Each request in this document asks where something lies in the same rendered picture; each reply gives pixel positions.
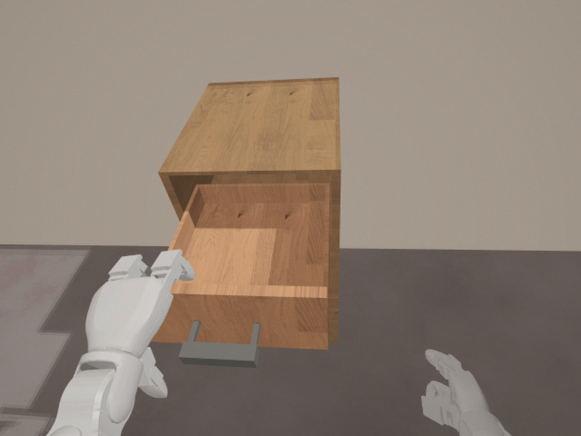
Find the robot right hand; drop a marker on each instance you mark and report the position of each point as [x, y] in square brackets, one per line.
[444, 404]

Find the robot right forearm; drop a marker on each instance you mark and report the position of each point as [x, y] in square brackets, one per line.
[480, 423]

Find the robot left hand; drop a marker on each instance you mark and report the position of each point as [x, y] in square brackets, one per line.
[129, 309]

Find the handle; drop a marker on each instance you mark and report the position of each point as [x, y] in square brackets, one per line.
[220, 354]

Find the cabinet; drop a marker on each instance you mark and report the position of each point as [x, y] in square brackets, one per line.
[275, 131]

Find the drawer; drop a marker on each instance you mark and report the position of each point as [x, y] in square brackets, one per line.
[261, 253]

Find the robot left forearm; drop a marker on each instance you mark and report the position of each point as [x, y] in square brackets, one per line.
[99, 399]

